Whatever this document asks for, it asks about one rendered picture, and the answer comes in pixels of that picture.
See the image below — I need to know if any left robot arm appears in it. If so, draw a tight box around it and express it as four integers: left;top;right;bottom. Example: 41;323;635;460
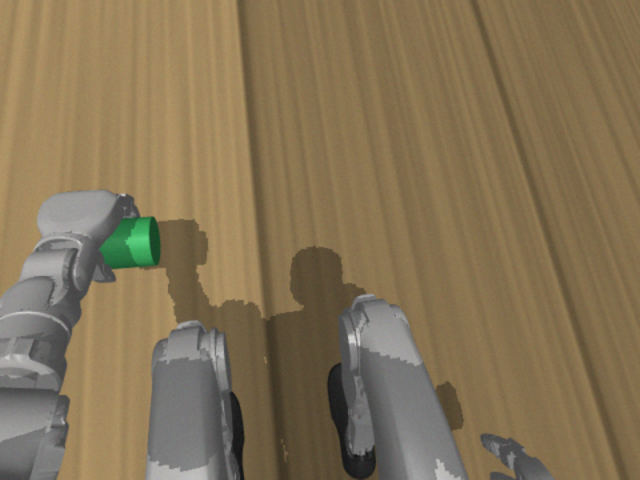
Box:
0;232;99;480

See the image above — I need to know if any can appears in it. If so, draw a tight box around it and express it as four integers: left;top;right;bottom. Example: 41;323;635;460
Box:
99;217;161;269

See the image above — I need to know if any right robot hand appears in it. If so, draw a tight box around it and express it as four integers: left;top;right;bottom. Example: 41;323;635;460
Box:
480;433;555;480

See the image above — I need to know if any right robot foot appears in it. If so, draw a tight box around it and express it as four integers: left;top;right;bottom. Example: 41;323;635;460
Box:
328;363;376;480

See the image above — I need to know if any left robot hand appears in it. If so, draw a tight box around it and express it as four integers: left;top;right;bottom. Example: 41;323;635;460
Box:
37;190;140;283

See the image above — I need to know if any left robot foot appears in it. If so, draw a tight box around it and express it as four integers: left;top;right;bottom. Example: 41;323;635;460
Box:
229;391;245;480

